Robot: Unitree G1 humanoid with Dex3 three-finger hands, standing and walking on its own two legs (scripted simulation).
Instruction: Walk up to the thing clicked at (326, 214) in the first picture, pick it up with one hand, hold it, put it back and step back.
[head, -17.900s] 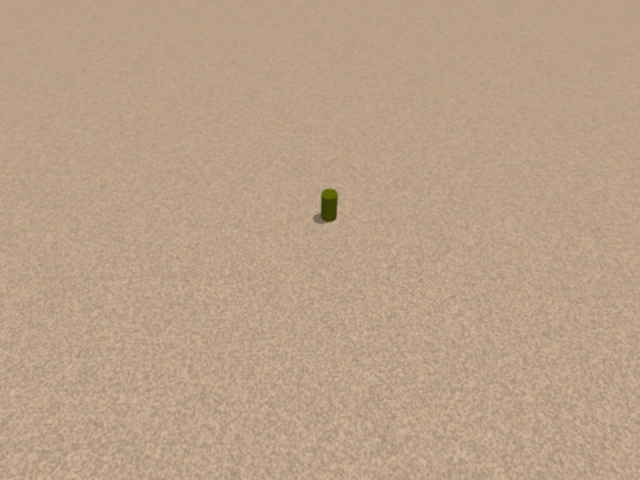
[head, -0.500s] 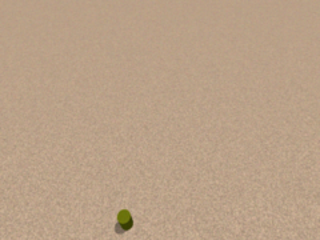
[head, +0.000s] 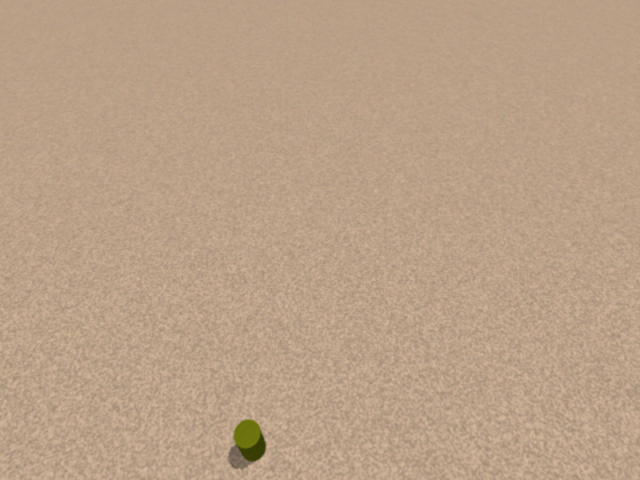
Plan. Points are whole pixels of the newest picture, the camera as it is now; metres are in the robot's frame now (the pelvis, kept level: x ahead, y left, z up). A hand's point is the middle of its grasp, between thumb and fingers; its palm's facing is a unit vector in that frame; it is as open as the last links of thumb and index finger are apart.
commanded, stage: stand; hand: left
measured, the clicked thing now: (250, 440) +0.36 +0.22 -0.71
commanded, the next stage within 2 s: go down in 0.16 s
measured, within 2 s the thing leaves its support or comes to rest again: neither
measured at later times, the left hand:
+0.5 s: hand out of the picture +0.15 +0.26 -0.16, palm faces +0.05 -0.94 -0.33, open 10.9 cm
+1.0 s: hand out of the picture +0.14 +0.28 -0.19, palm faces +0.07 -0.94 -0.33, open 17.1 cm
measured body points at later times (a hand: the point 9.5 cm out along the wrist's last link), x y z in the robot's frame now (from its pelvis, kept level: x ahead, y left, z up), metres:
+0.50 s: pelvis -0.01 +0.00 -0.02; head +0.04 +0.01 +0.43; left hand +0.15 +0.31 -0.14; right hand +0.09 -0.27 -0.14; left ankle -0.02 +0.14 -0.75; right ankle +0.00 -0.12 -0.75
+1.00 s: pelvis -0.01 +0.02 -0.07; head +0.06 +0.04 +0.38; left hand +0.13 +0.33 -0.17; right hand +0.15 -0.24 -0.15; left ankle -0.02 +0.14 -0.75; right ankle +0.00 -0.12 -0.75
